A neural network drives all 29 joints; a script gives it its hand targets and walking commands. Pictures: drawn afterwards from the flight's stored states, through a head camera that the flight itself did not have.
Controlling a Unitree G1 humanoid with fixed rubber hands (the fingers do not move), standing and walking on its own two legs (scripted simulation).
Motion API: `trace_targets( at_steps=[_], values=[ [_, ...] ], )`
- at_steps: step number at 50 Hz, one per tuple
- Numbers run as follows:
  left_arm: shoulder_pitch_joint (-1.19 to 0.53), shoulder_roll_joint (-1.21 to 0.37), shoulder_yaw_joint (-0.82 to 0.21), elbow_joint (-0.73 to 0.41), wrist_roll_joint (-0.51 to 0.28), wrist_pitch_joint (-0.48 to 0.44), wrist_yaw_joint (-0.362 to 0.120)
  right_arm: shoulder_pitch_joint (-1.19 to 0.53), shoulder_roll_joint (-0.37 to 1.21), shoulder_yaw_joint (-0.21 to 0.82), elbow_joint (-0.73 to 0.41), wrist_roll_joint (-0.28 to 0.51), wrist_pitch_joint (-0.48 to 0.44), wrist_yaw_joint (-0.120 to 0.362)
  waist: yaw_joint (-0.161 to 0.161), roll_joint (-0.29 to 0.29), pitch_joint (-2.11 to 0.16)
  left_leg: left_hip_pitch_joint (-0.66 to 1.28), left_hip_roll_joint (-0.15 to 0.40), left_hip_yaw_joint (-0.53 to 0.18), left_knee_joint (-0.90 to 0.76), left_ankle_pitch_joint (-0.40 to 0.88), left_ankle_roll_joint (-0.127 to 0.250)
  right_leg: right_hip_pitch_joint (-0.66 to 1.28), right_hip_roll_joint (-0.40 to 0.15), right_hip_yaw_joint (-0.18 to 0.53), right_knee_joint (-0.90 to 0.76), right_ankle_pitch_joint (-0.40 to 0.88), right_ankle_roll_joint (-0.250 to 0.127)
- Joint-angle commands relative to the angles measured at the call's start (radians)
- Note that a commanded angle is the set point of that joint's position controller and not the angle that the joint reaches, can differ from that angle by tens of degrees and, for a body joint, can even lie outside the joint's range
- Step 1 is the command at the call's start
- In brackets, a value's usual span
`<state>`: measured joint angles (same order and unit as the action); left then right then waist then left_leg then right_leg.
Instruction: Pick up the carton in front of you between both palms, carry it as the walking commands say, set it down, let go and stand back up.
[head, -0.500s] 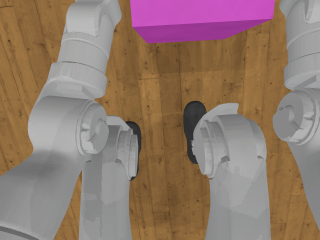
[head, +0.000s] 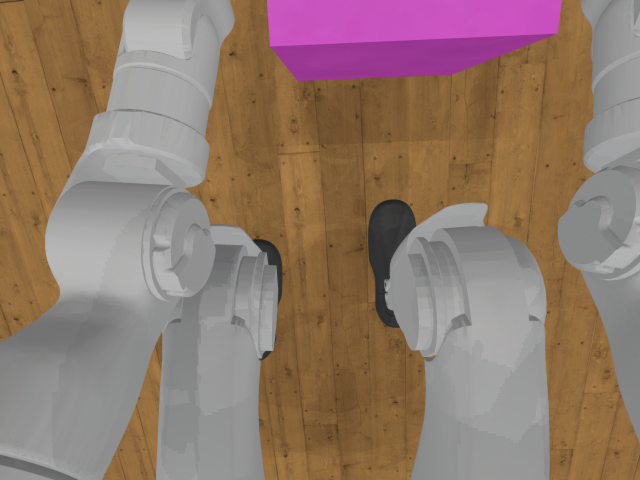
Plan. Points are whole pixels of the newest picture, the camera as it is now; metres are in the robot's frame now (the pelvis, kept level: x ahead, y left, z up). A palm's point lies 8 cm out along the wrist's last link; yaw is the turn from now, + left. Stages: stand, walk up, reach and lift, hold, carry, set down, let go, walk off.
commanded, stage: set down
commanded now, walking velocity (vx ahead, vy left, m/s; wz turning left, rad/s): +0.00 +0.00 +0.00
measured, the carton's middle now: out of the picture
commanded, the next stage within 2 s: let go in 1.40 s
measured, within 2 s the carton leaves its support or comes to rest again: neither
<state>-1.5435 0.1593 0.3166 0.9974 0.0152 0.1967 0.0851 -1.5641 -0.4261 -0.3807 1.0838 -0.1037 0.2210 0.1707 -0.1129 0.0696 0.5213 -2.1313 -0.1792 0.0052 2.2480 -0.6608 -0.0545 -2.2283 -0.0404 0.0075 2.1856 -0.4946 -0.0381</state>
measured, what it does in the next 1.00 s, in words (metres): rises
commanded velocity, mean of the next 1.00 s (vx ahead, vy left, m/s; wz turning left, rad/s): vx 0.00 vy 0.00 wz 0.00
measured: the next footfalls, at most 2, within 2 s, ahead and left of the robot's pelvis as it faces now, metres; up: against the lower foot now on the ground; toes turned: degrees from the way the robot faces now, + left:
none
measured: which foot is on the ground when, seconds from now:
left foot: down 0.00-1.00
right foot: down 0.00-1.00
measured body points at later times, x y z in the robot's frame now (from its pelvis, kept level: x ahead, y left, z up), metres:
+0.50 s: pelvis +0.01 +0.00 +0.01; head +0.39 -0.06 +0.24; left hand +0.60 +0.05 -0.15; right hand +0.56 -0.32 -0.15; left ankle +0.10 +0.11 -0.33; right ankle +0.14 -0.12 -0.33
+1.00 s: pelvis +0.02 -0.01 +0.13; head +0.36 -0.08 +0.41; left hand +0.61 +0.06 +0.02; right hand +0.56 -0.33 +0.02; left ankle +0.10 +0.11 -0.33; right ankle +0.14 -0.12 -0.33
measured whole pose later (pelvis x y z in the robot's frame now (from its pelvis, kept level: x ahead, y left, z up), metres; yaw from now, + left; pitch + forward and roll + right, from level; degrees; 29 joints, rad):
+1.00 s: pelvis +0.02 -0.01 +0.13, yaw -1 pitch +43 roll +5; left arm -1.38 0.20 0.27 0.83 -0.04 0.27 0.18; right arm -1.42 -0.47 -0.30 0.99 0.01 0.23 0.06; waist -0.07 0.04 0.14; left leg -1.94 -0.11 0.00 1.76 -0.59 -0.04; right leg -2.05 0.03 0.04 1.72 -0.42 -0.03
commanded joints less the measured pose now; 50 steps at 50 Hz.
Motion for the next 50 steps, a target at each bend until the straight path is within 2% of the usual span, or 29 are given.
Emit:
trace_targets(
  at_steps=[1,3,4,5,6,8,10,14,19,22,26,28,31,35,39,43,50],
  values=[
    [-0.405,-0.526,-0.207,-0.017,-0.028,0.006,-0.134,-0.284,0.549,0.158,0.054,0.018,0.011,0.134,-0.074,0.049,-0.727,0.203,0.016,0.039,-0.211,0.037,0.036,0.508,0.069,0.02,-0.156,0.095,-0.01],
    [-0.376,-0.414,-0.185,-0.023,-0.025,-0.006,-0.107,-0.251,0.427,0.113,0.062,0.005,-0.012,0.103,-0.077,0.041,-0.739,0.234,0.024,0.045,-0.209,0.048,0.022,0.534,0.062,0.015,-0.157,0.113,0.004],
    [-0.348,-0.301,-0.158,-0.024,-0.02,-0.015,-0.079,-0.224,0.309,0.076,0.07,-0.002,-0.029,0.073,-0.08,0.035,-0.75,0.253,0.029,0.05,-0.208,0.058,0.013,0.551,0.056,0.012,-0.157,0.126,0.012],
    [-0.309,-0.152,-0.124,-0.024,-0.017,-0.026,-0.042,-0.197,0.15,0.038,0.073,-0.004,-0.051,0.031,-0.082,0.027,-0.773,0.278,0.034,0.054,-0.208,0.073,0.004,0.573,0.05,0.009,-0.155,0.141,0.02],
    [-0.251,0.059,-0.084,-0.031,-0.018,-0.045,0.012,-0.162,-0.08,-0.001,0.061,0.004,-0.083,-0.033,-0.082,0.02,-0.81,0.305,0.04,0.059,-0.207,0.094,-0.005,0.594,0.042,0.004,-0.155,0.161,0.028],
    [-0.271,0.177,-0.108,-0.029,-0.059,-0.066,0.07,-0.246,-0.221,0.031,0.048,0.068,-0.135,-0.113,-0.069,-0.005,-0.914,0.32,0.052,0.046,-0.201,0.168,-0.01,0.647,0.037,0.022,-0.142,0.247,0.034],
    [-0.29,0.21,-0.141,-0.014,-0.108,-0.077,0.086,-0.294,-0.274,0.066,0.04,0.127,-0.168,-0.146,-0.064,-0.024,-0.996,0.308,0.064,0.036,-0.186,0.226,-0.011,0.697,0.028,0.034,-0.123,0.347,0.035],
    [-0.295,0.171,-0.222,-0.017,-0.181,-0.082,0.076,-0.3,-0.276,0.131,0.061,0.219,-0.19,-0.14,-0.068,-0.025,-1.126,0.294,0.075,0.032,-0.18,0.287,-0.012,0.765,0.013,0.043,-0.111,0.461,0.027],
    [-0.292,0.16,-0.248,-0.122,-0.2,-0.067,0.083,-0.257,-0.295,0.137,0.046,0.254,-0.173,-0.117,-0.077,-0.001,-1.336,0.34,0.071,0.056,-0.195,0.319,-0.014,0.852,0.013,0.034,-0.122,0.517,0.014],
    [-0.293,0.18,-0.229,-0.224,-0.183,-0.048,0.105,-0.249,-0.322,0.13,-0.026,0.252,-0.151,-0.117,-0.078,-0.007,-1.504,0.408,0.058,0.076,-0.214,0.337,-0.013,0.96,0.026,0.014,-0.137,0.554,0.016],
    [-0.271,0.192,-0.191,-0.338,-0.162,0.009,0.136,-0.258,-0.337,0.136,-0.168,0.239,-0.092,-0.127,-0.063,-0.06,-1.688,0.468,0.033,0.105,-0.281,0.303,-0.004,1.129,0.053,-0.019,-0.198,0.556,0.031],
    [-0.241,0.189,-0.161,-0.32,-0.147,0.041,0.141,-0.252,-0.31,0.142,-0.176,0.231,-0.056,-0.128,-0.042,-0.09,-1.621,0.443,0.024,0.109,-0.325,0.244,0.005,1.105,0.06,-0.03,-0.244,0.483,0.04],
    [-0.193,0.172,-0.099,-0.234,-0.115,0.06,0.13,-0.236,-0.25,0.147,-0.141,0.209,-0.033,-0.12,-0.004,-0.127,-1.441,0.358,0.023,0.101,-0.386,0.165,0.014,1.001,0.062,-0.03,-0.309,0.367,0.047],
    [-0.147,0.144,-0.037,-0.159,-0.064,0.05,0.107,-0.204,-0.193,0.13,-0.111,0.166,-0.035,-0.11,0.023,-0.15,-1.357,0.282,0.033,0.094,-0.455,0.141,0.016,0.95,0.065,-0.018,-0.375,0.328,0.055],
    [-0.133,0.136,-0.011,-0.155,-0.034,0.039,0.092,-0.173,-0.179,0.099,-0.104,0.127,-0.035,-0.109,0.021,-0.145,-1.383,0.286,0.037,0.092,-0.519,0.147,0.012,0.966,0.07,-0.012,-0.444,0.333,0.058],
    [-0.133,0.135,-0.021,-0.204,-0.033,0.038,0.089,-0.155,-0.192,0.072,-0.136,0.105,-0.032,-0.113,0.005,-0.125,-1.474,0.348,0.036,0.094,-0.583,0.172,0.001,1.042,0.078,-0.013,-0.511,0.373,0.058],
    [-0.107,0.148,-0.064,-0.33,-0.062,0.066,0.093,-0.123,-0.222,0.073,-0.255,0.124,-0.001,-0.112,-0.003,-0.106,-1.674,0.483,0.031,0.097,-0.702,0.254,-0.008,1.257,0.091,-0.016,-0.619,0.515,0.053]
  ],
)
